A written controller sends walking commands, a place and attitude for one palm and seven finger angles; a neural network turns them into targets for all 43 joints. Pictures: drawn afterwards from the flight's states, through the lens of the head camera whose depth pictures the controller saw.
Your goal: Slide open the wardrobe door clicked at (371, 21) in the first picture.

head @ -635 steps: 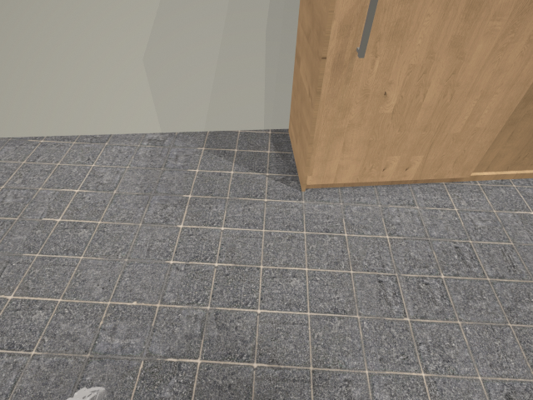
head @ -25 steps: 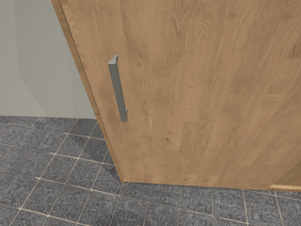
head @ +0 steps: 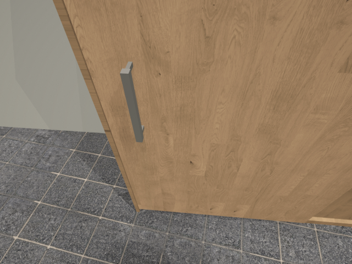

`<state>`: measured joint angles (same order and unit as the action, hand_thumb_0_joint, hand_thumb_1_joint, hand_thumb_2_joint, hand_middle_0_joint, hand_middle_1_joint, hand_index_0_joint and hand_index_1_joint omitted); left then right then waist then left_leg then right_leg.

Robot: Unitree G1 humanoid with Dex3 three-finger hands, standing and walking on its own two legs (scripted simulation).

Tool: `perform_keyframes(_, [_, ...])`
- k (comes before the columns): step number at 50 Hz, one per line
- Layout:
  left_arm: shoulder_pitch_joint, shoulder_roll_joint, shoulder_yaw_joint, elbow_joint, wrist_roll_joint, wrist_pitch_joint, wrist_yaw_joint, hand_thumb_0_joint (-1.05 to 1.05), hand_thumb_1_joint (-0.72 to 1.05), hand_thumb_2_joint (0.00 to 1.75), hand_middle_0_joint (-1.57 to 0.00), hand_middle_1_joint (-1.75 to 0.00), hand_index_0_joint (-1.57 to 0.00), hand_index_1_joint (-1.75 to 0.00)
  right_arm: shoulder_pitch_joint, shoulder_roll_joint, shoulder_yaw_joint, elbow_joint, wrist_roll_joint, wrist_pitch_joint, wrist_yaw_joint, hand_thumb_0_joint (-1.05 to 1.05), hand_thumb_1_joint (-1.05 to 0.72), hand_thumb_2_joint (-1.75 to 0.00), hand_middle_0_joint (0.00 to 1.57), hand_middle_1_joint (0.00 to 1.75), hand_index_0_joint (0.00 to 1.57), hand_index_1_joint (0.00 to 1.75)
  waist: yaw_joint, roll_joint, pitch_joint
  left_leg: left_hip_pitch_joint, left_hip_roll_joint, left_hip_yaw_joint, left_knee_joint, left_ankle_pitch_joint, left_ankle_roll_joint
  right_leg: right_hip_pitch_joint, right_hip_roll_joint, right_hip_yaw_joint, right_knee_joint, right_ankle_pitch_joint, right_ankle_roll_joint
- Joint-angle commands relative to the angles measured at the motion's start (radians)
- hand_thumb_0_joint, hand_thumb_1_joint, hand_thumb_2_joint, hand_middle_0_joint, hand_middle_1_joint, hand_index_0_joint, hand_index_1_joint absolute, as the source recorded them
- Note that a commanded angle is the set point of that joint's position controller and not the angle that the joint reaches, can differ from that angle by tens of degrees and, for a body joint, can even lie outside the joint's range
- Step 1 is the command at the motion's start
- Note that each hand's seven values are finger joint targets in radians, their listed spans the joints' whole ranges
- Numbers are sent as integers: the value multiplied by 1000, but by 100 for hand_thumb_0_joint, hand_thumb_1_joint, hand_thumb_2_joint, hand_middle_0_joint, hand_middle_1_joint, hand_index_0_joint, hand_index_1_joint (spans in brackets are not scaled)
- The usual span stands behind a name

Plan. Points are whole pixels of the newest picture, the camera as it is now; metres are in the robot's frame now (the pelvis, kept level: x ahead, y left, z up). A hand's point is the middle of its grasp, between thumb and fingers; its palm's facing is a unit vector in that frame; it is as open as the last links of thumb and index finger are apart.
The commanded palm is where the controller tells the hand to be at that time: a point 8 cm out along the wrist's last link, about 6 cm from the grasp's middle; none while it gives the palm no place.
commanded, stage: look again from close up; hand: left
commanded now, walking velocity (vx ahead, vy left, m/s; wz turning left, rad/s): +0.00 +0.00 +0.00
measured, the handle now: (135, 106) +0.48 +0.14 +0.09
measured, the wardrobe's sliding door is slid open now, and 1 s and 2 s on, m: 0.00 0.00 0.00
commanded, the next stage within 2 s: raise the hand with hooked fingers in 0.76 s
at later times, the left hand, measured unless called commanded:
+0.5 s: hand out of the picture -0.01 +0.15 -0.17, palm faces +0.04 -0.98 -0.19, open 7.4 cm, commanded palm none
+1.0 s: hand out of the picture +0.10 +0.19 -0.10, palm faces +0.21 -0.95 -0.25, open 7.3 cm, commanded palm +0.11 +0.21 -0.06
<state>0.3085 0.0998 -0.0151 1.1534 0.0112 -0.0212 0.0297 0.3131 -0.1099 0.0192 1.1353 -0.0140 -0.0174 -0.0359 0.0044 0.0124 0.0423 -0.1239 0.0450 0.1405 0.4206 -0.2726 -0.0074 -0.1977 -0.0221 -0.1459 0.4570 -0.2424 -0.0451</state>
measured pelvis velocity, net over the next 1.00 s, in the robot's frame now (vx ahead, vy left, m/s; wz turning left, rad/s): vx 0.00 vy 0.00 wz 0.01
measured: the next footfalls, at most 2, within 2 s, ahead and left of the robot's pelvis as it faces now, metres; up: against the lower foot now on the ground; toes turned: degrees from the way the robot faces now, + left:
none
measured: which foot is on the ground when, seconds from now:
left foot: down 0.00-1.00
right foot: down 0.00-1.00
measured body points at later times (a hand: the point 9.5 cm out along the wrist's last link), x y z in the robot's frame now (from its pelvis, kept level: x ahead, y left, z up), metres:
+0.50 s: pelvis +0.01 -0.01 +0.00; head +0.02 -0.02 +0.45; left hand -0.01 +0.21 -0.16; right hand -0.01 -0.21 -0.17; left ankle -0.03 +0.12 -0.74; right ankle +0.01 -0.08 -0.74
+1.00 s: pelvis +0.00 +0.00 -0.01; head +0.01 -0.03 +0.44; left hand +0.09 +0.24 -0.08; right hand +0.04 -0.24 -0.15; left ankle -0.03 +0.12 -0.74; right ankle +0.01 -0.08 -0.74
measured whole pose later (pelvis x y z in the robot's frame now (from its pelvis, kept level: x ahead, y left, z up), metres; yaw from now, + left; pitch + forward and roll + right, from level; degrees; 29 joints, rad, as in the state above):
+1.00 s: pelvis +0.00 +0.00 -0.01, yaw +1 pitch -1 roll +1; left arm 0.51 0.20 -0.02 0.34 -0.14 0.02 0.11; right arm 0.38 -0.22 0.01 0.92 0.05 -0.23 -0.08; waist 0.00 0.05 0.03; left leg -0.18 0.05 0.11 0.51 -0.32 -0.01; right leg -0.24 -0.03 -0.15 0.54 -0.29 -0.05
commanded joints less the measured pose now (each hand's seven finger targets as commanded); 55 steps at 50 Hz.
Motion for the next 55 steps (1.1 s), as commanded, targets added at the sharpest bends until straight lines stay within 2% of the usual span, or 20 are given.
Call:
perform_keyframes(1, [73, 97, 18, -28, 0, -15, 10, 0, 90, 90, -20, -30, -20, -30, 89, -65, -15, -7, 1, -13, -1, 0, -90, -90, 20, 30, 20, 30, -1, -5, 40, -60, 78, -87, -82, 122, 29, 18, -117, 140, -95, 183, -9])
perform_keyframes(5, [73, 97, 19, -30, 2, -14, 10, 0, 90, 90, -20, -30, -20, -30, 87, -59, -15, -6, 0, -11, -2, 0, -90, -90, 20, 30, 20, 30, -2, -35, 53, -57, 80, -89, -87, 125, 29, 17, -114, 138, -99, 194, -9])
perform_keyframes(9, [72, 101, 22, -32, -1, -15, 10, 0, 90, 90, -20, -30, -20, -30, 82, -67, -16, -5, -1, -13, -3, 0, -90, -90, 20, 30, 20, 30, 1, -6, 36, -46, 81, -85, -88, 137, 27, 27, -116, 138, -93, 208, -10])
perform_keyframes(19, [69, 110, 24, -34, -1, -14, 10, 0, 90, 90, -20, -30, -20, -30, 78, -68, -15, -3, -1, -11, -4, 0, -90, -90, 20, 30, 20, 30, 5, -23, 42, -48, 78, -84, -89, 132, 24, 38, -119, 139, -99, 221, -11])
perform_keyframes(21, [70, 110, 25, -37, 1, -16, 11, 0, 90, 90, -20, -30, -20, -30, 81, -67, -16, -1, -1, -12, -4, 0, -90, -90, 20, 30, 20, 30, 4, -22, 31, -45, 79, -82, -84, 152, 24, 53, -122, 135, -93, 265, -10])
perform_keyframes(30, [65, 110, 26, -37, 1, -13, 10, 0, 90, 90, -20, -30, -20, -30, 83, -55, -17, 4, -2, -9, -5, 0, -90, -90, 20, 30, 20, 30, 5, -25, 57, -50, 80, -82, -94, 127, 22, 37, -117, 137, -108, 213, -12])
perform_keyframes(34, [65, 111, 27, -38, -1, -12, 9, 0, 90, 90, -20, -30, -20, -30, 83, -62, -16, 3, -2, -10, -5, 0, -90, -90, 20, 30, 20, 30, 5, -6, 53, -52, 80, -82, -96, 117, 22, 33, -118, 140, -113, 180, -12])
perform_keyframes(36, [68, 108, 27, -37, 0, -13, 10, 0, 90, 90, -20, -30, -20, -30, 85, -62, -17, 3, -2, -10, -5, 0, -90, -90, 20, 30, 20, 30, 5, -27, 49, -50, 78, -85, -93, 124, 23, 36, -116, 141, -112, 190, -11])
perform_keyframes(42, [72, 108, 27, -37, 0, -14, 10, 0, 90, 90, -20, -30, -20, -30, 86, -61, -18, 4, -2, -12, -5, 0, -90, -90, 20, 30, 20, 30, 5, -15, 38, -44, 79, -85, -90, 134, 22, 42, -117, 141, -108, 209, -12])
perform_keyframes(43, [143, 151, 29, 2, 10, -29, 48, 0, 90, 90, -20, -30, -20, -30, -49, -124, -34, -65, 14, -17, 9, 0, -90, -90, 20, 30, 20, 30, 46, -82, 54, -168, 78, -37, 154, 74, -6, 46, -182, 224, -80, 722, 59])
perform_keyframes(44, [-622, 293, 20, -1493, -207, -254, 14, 0, 88, 89, -20, -32, -20, -32, -27, -333, -36, -423, 44, -186, -33, 0, -90, -90, 20, 30, 20, 30, -100, 131, -443, 89, -26, -82, 2, 219, 45, 141, -91, 195, 1, 477, 15])
perform_keyframes(45, [-532, 392, 119, -1495, -174, -236, 84, 0, 85, 88, -20, -33, -20, -33, -144, -238, -8, -397, 56, -257, -59, 0, -90, -90, 20, 30, 20, 30, -35, 266, -353, 84, -21, -67, 28, 249, 36, 103, -45, 193, 36, 296, 6])
perform_keyframes(46, [-11, 120, -18, -1188, -136, -91, 97, 0, 83, 87, -21, -34, -21, -34, -92, -203, -30, -414, 49, -302, -51, 0, -90, -90, 20, 30, 20, 30, -13, 206, -285, -9, -12, -103, -12, 301, 42, 72, -26, 140, 44, 197, -4])
perform_keyframes(47, [68, -20, -96, -1078, -161, -12, 91, 0, 81, 86, -21, -36, -21, -36, -86, -199, -30, -372, 82, -317, -53, 0, -90, -90, 20, 30, 20, 30, -25, 52, -158, -60, -6, -113, 21, 235, 39, -13, -21, 96, 18, 164, 15])
perform_keyframes(48, [-30, -3, -114, -1225, -194, -54, 71, 0, 78, 85, -21, -37, -21, -37, -98, -245, -43, -425, 88, -339, -60, 0, -90, -90, 20, 30, 20, 30, -42, -64, -80, -90, -7, -135, 43, 147, 47, -82, -24, 95, 1, 91, 40])
perform_keyframes(49, [-25, 52, -83, -1260, -196, -105, 54, 0, 76, 84, -21, -39, -21, -39, -92, -275, -58, -441, 78, -361, -65, 0, -90, -90, 20, 30, 20, 30, -59, -152, -86, -113, -22, -130, 82, 85, 52, -149, -24, 105, -20, -14, 49])
perform_keyframes(51, [6, 48, -48, -1195, -186, -199, 14, 0, 71, 82, -21, -42, -21, -42, -78, -275, -72, -494, 49, -386, -54, 0, -90, -90, 20, 30, 20, 30, -64, -261, -48, -222, -47, -133, 158, 10, 42, -251, -28, 108, 7, -162, 53])
perform_keyframes(53, [235, 14, 10, -1023, -212, -319, -74, 0, 67, 80, -22, -45, -22, -45, -121, -267, -91, -548, 35, -388, -27, 0, -90, -90, 20, 30, 20, 30, 8, -337, -17, -400, -52, -137, 223, -44, 16, -289, -33, 122, 80, -233, 46])
perform_keyframes(54, [330, 19, 49, -1001, -233, -391, -132, 0, 64, 79, -22, -47, -22, -47, -140, -263, -101, -573, 33, -382, -8, 0, -90, -90, 20, 30, 20, 30, 38, -334, -52, -459, -60, -131, 257, -36, 6, -264, -35, 131, 131, -179, 43])
perform_keyframes(55, [412, 85, 150, -956, -240, -456, -193, 0, 62, 78, -22, -48, -22, -48, -146, -267, -115, -591, 36, -362, 19, 0, -90, -90, 20, 30, 20, 30, 78, -226, -103, -475, -66, -121, 288, 17, -8, -212, -39, 139, 195, -57, 25])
